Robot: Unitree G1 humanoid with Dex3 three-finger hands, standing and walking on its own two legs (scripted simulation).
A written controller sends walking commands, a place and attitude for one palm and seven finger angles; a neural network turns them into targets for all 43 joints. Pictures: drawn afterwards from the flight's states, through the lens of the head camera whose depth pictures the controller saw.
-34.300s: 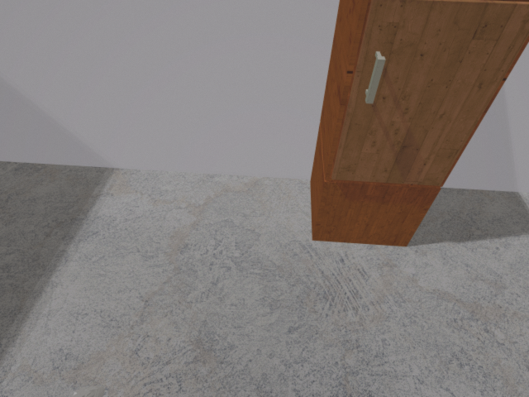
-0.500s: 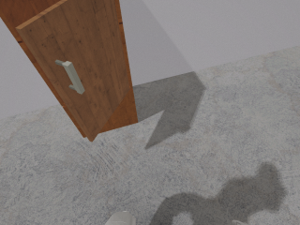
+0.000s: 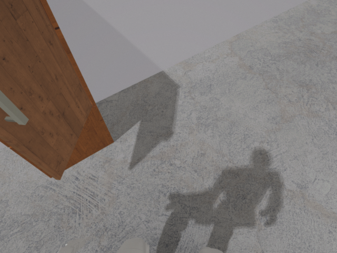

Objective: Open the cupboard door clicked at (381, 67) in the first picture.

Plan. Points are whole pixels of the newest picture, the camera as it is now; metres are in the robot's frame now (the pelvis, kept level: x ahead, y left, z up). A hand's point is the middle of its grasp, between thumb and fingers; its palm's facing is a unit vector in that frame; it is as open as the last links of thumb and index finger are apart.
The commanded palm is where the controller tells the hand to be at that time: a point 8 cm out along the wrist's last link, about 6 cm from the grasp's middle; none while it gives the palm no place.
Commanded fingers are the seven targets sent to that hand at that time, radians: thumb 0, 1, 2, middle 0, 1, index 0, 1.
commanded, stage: walk to a spot facing it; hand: left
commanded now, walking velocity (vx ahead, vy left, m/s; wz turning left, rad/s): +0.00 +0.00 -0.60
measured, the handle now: (2, 106) +0.42 +0.45 +0.08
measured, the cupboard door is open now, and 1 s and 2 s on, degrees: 48 48 48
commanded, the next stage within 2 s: turn to face it in 1.72 s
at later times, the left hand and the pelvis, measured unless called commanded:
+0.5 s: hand (133, 214) +0.22 +0.12 -0.14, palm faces -0.36 -0.91 -0.21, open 7.4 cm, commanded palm none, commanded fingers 0.00 0.90 0.90 -0.20 -0.30 -0.20 -0.30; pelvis +0.04 -0.03 +0.01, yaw -19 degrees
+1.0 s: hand (176, 166) +0.38 +0.01 -0.15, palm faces -0.54 -0.83 -0.16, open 7.4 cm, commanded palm none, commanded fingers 0.00 0.90 0.90 -0.20 -0.30 -0.20 -0.30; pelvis +0.21 -0.11 +0.02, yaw -35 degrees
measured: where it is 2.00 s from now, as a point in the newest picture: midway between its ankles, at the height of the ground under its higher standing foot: (253, 184)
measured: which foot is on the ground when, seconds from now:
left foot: up 0.00-0.16, down 0.18-0.50, up 0.52-0.78, down 0.80-1.00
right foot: down 0.00-0.18, up 0.20-0.50, down 0.52-0.80, up 0.82-1.00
